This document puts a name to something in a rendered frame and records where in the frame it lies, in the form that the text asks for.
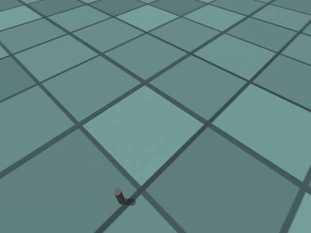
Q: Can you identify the can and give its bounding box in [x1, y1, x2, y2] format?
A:
[114, 188, 125, 204]

